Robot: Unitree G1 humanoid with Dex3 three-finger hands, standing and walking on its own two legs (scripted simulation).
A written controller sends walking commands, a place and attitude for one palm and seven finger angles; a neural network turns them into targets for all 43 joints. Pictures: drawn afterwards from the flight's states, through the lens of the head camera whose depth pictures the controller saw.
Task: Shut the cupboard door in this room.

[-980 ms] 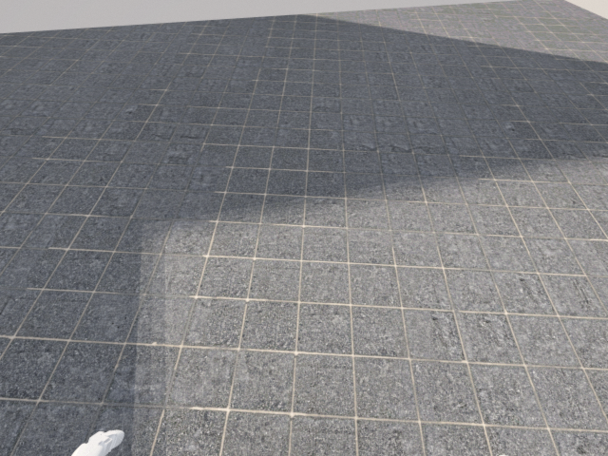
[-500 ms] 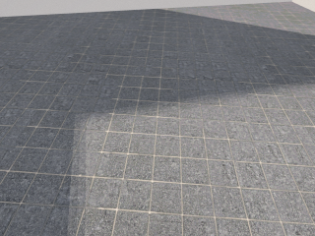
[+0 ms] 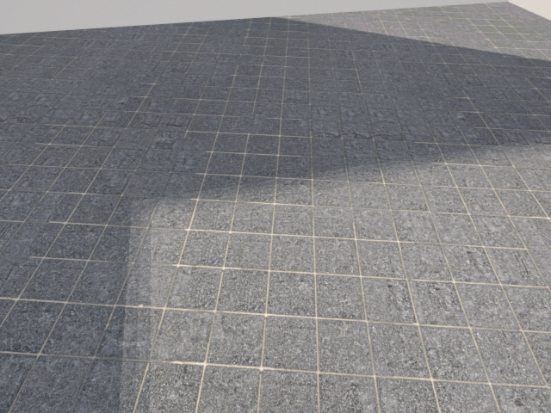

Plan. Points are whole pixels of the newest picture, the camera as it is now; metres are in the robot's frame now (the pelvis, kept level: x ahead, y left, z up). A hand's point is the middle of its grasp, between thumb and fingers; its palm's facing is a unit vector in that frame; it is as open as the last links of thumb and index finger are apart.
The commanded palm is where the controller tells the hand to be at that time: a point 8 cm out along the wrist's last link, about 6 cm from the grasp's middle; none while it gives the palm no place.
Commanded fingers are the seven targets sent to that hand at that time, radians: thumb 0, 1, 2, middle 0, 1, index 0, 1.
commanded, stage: turn or walk to find it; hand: left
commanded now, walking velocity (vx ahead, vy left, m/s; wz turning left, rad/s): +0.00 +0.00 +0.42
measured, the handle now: out of the picture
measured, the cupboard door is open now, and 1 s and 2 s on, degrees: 77 77 77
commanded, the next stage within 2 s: none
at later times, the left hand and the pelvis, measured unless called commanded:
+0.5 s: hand out of the picture +0.02 +0.24 -0.18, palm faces +0.16 -0.97 -0.21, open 7.4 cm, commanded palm none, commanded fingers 0.00 0.90 0.90 -0.20 -0.30 -0.20 -0.30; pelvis -0.02 +0.03 -0.01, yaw +10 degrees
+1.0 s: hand out of the picture -0.04 +0.17 -0.15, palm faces +0.40 -0.87 -0.29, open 7.4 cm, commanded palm none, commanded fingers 0.00 0.90 0.90 -0.20 -0.30 -0.20 -0.30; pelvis -0.04 -0.04 +0.00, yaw +24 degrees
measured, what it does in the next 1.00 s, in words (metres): steps on the spot, turning left: right foot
